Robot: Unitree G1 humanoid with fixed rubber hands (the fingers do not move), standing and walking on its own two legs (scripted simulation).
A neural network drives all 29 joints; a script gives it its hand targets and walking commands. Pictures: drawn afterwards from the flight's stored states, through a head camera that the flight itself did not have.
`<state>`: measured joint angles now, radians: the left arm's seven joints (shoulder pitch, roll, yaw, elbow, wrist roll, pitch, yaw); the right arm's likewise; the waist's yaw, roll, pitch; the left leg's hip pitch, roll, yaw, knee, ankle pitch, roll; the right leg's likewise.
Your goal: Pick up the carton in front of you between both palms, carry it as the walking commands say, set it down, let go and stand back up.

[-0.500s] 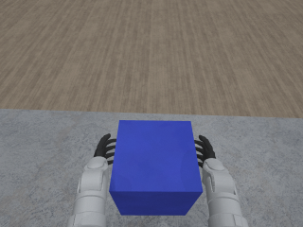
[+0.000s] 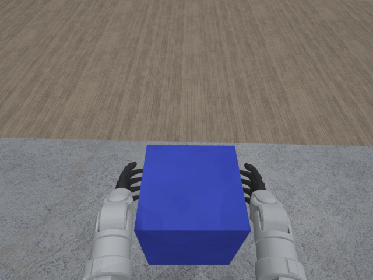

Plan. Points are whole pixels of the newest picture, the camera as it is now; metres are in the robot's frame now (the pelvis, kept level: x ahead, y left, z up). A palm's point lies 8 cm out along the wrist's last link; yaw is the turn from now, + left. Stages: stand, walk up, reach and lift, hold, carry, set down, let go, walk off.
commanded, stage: reach and lift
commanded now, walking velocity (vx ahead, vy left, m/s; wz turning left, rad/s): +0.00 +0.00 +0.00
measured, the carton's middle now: (189, 208) +0.31 +0.00 -0.04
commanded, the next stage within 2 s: hold in 0.56 s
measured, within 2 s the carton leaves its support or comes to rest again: neither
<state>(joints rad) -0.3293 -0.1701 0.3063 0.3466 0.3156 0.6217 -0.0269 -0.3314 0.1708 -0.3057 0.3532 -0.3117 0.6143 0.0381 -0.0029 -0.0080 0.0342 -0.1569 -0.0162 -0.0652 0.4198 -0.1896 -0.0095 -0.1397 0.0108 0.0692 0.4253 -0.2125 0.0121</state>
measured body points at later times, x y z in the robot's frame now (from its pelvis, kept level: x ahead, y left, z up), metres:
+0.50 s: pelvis +0.02 +0.00 +0.00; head -0.01 +0.00 +0.45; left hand +0.32 +0.15 +0.03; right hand +0.32 -0.15 +0.03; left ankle +0.03 +0.13 -0.74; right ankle +0.02 -0.13 -0.74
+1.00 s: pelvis +0.01 +0.00 +0.00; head -0.04 +0.00 +0.45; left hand +0.31 +0.15 +0.06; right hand +0.31 -0.16 +0.06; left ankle +0.03 +0.13 -0.74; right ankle +0.01 -0.13 -0.74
